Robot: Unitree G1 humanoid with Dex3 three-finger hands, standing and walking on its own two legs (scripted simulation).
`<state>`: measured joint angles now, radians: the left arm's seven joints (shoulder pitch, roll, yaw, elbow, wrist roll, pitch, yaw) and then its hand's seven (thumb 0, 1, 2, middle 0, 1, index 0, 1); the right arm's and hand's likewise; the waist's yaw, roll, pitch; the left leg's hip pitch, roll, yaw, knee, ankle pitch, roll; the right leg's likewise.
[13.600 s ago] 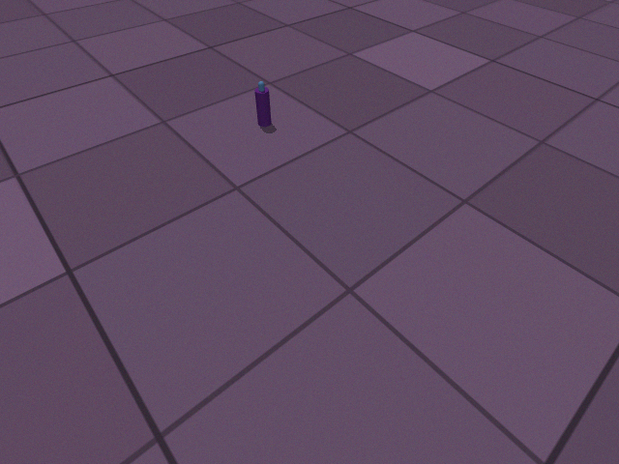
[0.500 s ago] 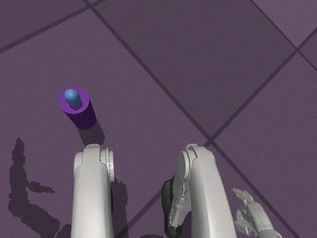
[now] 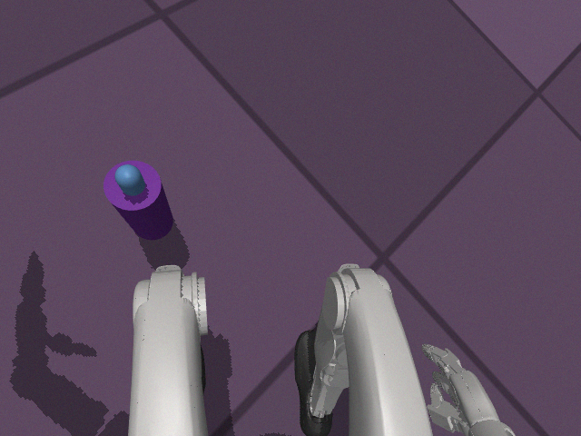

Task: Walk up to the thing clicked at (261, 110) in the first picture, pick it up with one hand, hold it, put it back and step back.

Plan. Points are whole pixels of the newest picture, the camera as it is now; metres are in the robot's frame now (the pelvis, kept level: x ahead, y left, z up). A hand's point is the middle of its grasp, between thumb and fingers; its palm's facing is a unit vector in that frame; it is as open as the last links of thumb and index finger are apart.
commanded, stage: go down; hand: left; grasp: from the side
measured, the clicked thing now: (142, 201) +0.45 +0.24 -0.24
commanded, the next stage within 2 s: none
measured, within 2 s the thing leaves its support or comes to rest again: neither
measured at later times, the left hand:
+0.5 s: hand out of the picture +0.39 +0.44 +0.03, palm faces +0.15 -0.99 -0.04, open 17.1 cm
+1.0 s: hand out of the picture +0.38 +0.44 +0.04, palm faces +0.16 -0.99 -0.05, open 17.1 cm
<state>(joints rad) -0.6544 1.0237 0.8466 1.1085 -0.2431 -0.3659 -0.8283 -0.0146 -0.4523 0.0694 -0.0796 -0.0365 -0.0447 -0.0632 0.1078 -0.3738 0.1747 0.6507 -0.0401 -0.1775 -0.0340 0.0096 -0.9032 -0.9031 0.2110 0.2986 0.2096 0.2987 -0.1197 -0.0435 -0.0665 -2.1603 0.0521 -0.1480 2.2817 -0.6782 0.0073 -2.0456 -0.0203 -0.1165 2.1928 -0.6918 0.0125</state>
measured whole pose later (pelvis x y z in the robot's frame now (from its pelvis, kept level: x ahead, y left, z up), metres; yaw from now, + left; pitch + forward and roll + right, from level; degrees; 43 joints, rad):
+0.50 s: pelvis +0.00 +0.00 +0.00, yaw +0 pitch +31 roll -9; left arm -0.65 1.02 0.86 1.09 -0.27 -0.37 -0.86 -0.01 -0.44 0.07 -0.08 -0.03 -0.04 -0.06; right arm 0.10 -0.38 0.18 0.65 -0.04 -0.19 -0.04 0.01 -0.90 -0.90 0.21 0.30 0.21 0.30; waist -0.12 -0.05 -0.06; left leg -2.17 0.05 -0.15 2.29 -0.68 0.00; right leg -2.05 -0.02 -0.12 2.20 -0.70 0.01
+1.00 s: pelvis +0.00 +0.00 +0.00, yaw +0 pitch +31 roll -9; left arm -0.64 0.99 0.84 1.06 -0.27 -0.36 -0.84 -0.01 -0.45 0.07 -0.08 -0.04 -0.04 -0.06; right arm 0.11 -0.37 0.17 0.66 -0.03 -0.18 -0.04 0.01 -0.90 -0.90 0.21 0.30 0.21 0.30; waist -0.11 -0.04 -0.08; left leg -2.16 0.05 -0.15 2.28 -0.68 0.01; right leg -2.04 -0.02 -0.11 2.19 -0.69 0.01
